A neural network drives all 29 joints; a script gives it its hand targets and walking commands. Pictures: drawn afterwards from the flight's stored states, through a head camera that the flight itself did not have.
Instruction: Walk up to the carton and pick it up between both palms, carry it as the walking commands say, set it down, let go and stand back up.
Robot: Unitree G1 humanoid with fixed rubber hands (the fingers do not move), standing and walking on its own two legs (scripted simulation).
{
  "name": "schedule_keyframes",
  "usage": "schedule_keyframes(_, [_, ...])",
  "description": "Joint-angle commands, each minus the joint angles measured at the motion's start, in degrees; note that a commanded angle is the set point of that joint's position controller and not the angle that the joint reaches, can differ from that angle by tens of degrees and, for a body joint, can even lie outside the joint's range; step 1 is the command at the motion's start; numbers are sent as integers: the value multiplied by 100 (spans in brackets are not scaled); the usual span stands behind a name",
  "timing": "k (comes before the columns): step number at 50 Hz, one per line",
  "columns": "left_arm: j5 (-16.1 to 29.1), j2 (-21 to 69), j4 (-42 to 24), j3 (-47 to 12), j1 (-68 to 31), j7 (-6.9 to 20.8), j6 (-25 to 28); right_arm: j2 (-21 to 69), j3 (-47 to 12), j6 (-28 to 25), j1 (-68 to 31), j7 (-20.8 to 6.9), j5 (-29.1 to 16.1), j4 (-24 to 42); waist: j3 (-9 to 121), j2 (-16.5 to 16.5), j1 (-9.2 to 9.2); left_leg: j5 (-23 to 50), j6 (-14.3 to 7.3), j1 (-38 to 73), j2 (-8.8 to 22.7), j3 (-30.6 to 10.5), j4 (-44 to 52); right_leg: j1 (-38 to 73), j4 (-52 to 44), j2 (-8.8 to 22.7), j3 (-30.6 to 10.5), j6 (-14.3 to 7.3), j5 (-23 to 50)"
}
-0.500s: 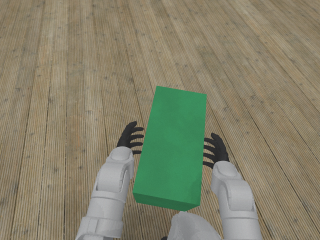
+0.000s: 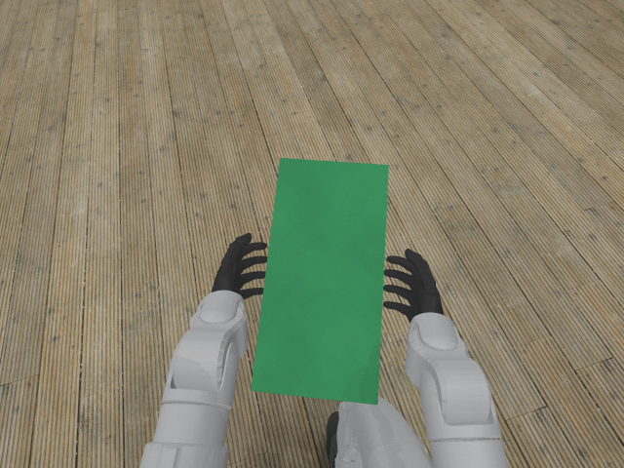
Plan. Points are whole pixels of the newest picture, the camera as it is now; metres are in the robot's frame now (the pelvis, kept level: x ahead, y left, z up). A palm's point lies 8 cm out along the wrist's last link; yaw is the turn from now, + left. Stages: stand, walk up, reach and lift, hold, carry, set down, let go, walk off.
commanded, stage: carry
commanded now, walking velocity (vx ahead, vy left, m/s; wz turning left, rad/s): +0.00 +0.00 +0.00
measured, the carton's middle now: (325, 280) +0.37 -0.03 -0.05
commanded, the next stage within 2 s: none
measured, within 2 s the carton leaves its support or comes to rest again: neither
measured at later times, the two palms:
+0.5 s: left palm (204, 16) +0.92 +0.15 +0.07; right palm (319, 9) +0.93 -0.08 +0.05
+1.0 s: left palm out of the picture +1.33 +0.20 +0.08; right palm out of the picture +1.38 -0.03 +0.09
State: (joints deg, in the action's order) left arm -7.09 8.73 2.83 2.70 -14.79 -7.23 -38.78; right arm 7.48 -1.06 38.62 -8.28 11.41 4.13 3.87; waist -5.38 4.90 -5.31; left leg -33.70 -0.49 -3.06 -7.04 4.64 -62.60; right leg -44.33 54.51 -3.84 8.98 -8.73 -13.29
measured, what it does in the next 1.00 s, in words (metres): walks ahead: left foot, then right foot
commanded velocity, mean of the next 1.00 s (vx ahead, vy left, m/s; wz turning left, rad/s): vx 0.00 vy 0.00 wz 0.00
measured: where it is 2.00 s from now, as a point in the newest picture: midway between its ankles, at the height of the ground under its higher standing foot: (293, 102)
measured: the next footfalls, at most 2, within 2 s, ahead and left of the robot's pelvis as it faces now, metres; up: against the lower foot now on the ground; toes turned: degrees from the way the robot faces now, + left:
left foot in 0.28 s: +0.54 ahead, +0.07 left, +0.00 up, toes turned +9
right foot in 0.58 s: +0.94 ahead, -0.05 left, +0.00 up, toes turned +1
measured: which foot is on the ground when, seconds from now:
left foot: up 0.00-0.26, down 0.28-0.60, up 0.62-0.88, down 0.90-1.00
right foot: down 0.00-0.28, up 0.30-0.56, down 0.58-0.94, up 0.96-1.00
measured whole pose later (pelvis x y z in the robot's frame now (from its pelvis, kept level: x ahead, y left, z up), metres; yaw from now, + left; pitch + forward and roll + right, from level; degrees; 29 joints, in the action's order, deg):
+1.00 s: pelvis +1.03 +0.02 +0.06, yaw +4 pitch +3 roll +1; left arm -6.8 9.3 5.3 7.8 -17.3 -7.6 -42.9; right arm 11.1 4.2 39.6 -22.6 9.6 13.5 -14.0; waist -3.8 -1.6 4.6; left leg -20.0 -3.4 -26.2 -1.7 3.9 -43.0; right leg -22.0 62.1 -2.5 2.3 -1.6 -33.3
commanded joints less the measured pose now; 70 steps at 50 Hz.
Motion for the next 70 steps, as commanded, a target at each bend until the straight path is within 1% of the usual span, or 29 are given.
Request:
schedule_keyframes(1, [536,4696,-97,-2044,-1942,1012,338,5295,-3311,-245,-4383,-1441,-1391,529,4982,-1114,958,-120,580,-3150,-189,-1012,-4320,7632,-1487,2584,-3618,-1455,11573])
schedule_keyframes(3, [253,4890,126,-2096,-732,981,263,5344,-3719,-172,-3981,-1684,-1737,398,4676,-1500,1115,47,179,-4206,-100,-1468,-4233,7942,-1696,2399,-3881,-1789,9316])
schedule_keyframes(6, [953,5629,-607,-2793,-2041,1025,216,5678,-3624,-321,-4494,-1631,-1802,930,3815,187,1079,-503,16,-5800,267,-1017,-4403,7307,-1935,2374,-3728,-1523,7422])
schedule_keyframes(10, [1874,5422,-1793,-3697,-2560,990,-296,5423,-3392,-102,-3706,-1254,-1749,1417,3675,759,908,-89,-242,-5269,570,-166,-1681,6623,-1745,1647,-2252,-454,7035])
schedule_keyframes(13, [1997,5171,-1650,-3696,-2422,1076,-755,5198,-2861,198,-2868,-1010,-1138,1063,4226,593,435,5297,-126,-122,-209,1333,2972,3859,-270,330,-687,509,6615])
schedule_keyframes(14, [1790,5387,-931,-3597,-2059,1199,-700,4977,-2451,167,-2577,-1038,-704,517,4308,297,179,7338,-507,1790,391,593,3668,2717,1559,269,-323,969,4346])
schedule_keyframes(15, [1434,5190,144,-3227,-1693,1303,-484,5099,-1895,-34,-2407,-1097,-142,-629,4308,1199,143,11582,-1903,3701,2118,-1978,2753,185,3527,-348,-686,1291,-1293])
schedule_keyframes(16, [1542,5174,57,-3395,-1652,1385,-395,5009,-1807,-152,-2266,-1090,34,-646,4732,790,183,13561,-2385,3697,2923,-2968,2441,231,4520,-516,-987,1210,-2255])
schedule_keyframes(17, [2001,5341,-548,-3758,-3162,1543,-148,5308,-1993,-383,-2878,-1120,64,-582,5083,872,119,12486,-2383,4095,2921,-3383,2398,-455,5083,-435,-1492,1057,-2096])
schedule_keyframes(19, [2012,5493,-650,-3639,-3945,1635,39,5891,-2333,-349,-3039,-1143,-51,-941,4345,-630,57,10282,-2057,3551,2683,-3341,2590,-1560,4893,-12,-1293,722,-2580])
schedule_keyframes(22, [1789,5496,-688,-3035,-3459,1440,136,6045,-3027,-396,-3931,-1146,-969,208,3537,-952,39,9482,-1690,3567,2463,-3150,2259,-2781,4311,255,-1253,601,-3140])
schedule_keyframes(27, [1088,5310,-861,-2698,-2539,1145,100,6124,-3408,-39,-3533,-1351,-1278,147,3558,-914,581,7908,-467,-191,1062,-626,2291,2435,-1456,-320,284,568,1150])
schedule_keyframes(29, [799,5434,-249,-2375,-1550,1152,2,5789,-3286,-62,-4004,-1443,-1337,475,4105,-517,977,5601,154,-1420,920,-128,508,5298,-2578,522,-725,97,5143])
schedule_keyframes(31, [448,5113,716,-1902,-2051,1172,-21,5602,-2734,39,-4424,-1499,-1089,-516,4381,-1755,872,-329,435,-2875,-37,-372,-2170,6873,-1854,2451,-3116,-1050,11352])
schedule_keyframes(32, [682,5235,139,-2385,-1711,1178,76,5649,-3175,15,-3818,-1627,-1409,-344,4998,-1908,954,-8,311,-3075,49,-1245,-2582,7395,-1865,2723,-3496,-1446,10856])
schedule_keyframes(35, [888,5688,-523,-2600,-2787,1231,169,6049,-3235,-66,-4088,-1756,-1502,-291,4389,-113,843,85,126,-3860,507,-1257,-2161,6484,-2041,2449,-3360,-1270,7196])
schedule_keyframes(39, [1341,5912,-709,-3042,-3740,1213,176,6025,-2928,-241,-4116,-1561,-1255,-354,4267,84,796,279,-54,-3658,738,-845,-251,6198,-1994,2266,-2536,-860,7035])
schedule_keyframes(44, [1613,5920,-1163,-3525,-3534,1271,41,6066,-2798,-305,-3486,-1392,-884,42,4171,-999,542,3382,-291,-904,311,42,2959,4670,-1351,1301,-786,160,6360])
schedule_keyframes(46, [1445,5762,-590,-3586,-2934,1338,-59,5979,-2471,-236,-2672,-1387,-397,-704,4726,380,370,10432,-1251,1933,1950,-1630,2613,2296,2,702,-506,938,2159])
schedule_keyframes(47, [1692,5870,-1358,-3802,-4026,1412,-24,6176,-2389,-225,-2880,-1346,-270,-677,4675,1040,290,12209,-1730,2589,2618,-2279,2573,1331,923,79,-558,906,-1712])
schedule_keyframes(50, [1681,5738,-644,-3574,-4082,1476,-54,6247,-2305,-215,-3109,-1374,-252,-1180,4350,487,296,10812,-1758,3241,2662,-2538,2415,-324,1386,373,-1107,767,-2657])
schedule_keyframes(55, [1522,5876,-209,-3139,-2854,1431,-173,6241,-2939,-65,-3676,-1352,-670,-200,3994,3,452,9472,-1074,2060,2088,-1625,2311,873,-1344,475,-841,781,-1494])
schedule_keyframes(57, [1327,5790,-93,-2842,-2762,1374,-133,6138,-3008,-16,-3985,-1372,-795,-269,4016,-299,651,8974,-609,524,1789,-844,2076,2888,-2521,485,-516,695,921])
schedule_keyframes(60, [1030,5868,469,-2563,-3113,1353,84,6269,-3183,-73,-4761,-1508,-1059,-513,4173,-2839,792,1577,195,-3263,525,69,108,6432,-1444,1984,-2175,-501,9765])
schedule_keyframes(62, [788,5857,543,-2463,-2860,1363,186,6378,-3225,-204,-4797,-1570,-1094,-524,3352,-2352,763,-719,135,-4375,584,-40,566,6784,-1820,2148,-2212,-434,9758])
schedule_keyframes(66, [1027,5907,-227,-2765,-3236,1179,117,6491,-3346,-223,-4631,-1676,-1513,-180,3673,-888,467,2398,80,-1569,461,269,3512,5275,-809,1457,-941,244,7385])
schedule_keyframes(68, [1050,5994,-43,-2874,-3190,1172,-14,6390,-2948,-97,-4039,-1623,-1159,-830,3811,572,387,9278,-567,1474,1467,-716,2578,2461,269,925,-348,883,3503])
schedule_keyframes(69, [1209,6048,-359,-3068,-3554,1223,5,6604,-2960,-124,-4045,-1607,-1061,-799,3655,1734,329,11808,-1134,2684,1989,-1483,2309,859,879,341,-308,913,-857])
schedule_keyframes(70, [1261,6076,-339,-3004,-4185,1235,6,6588,-2696,-108,-3989,-1599,-952,-1334,3646,2159,392,12411,-1348,3202,2342,-1901,2256,80,755,241,-679,768,-2843])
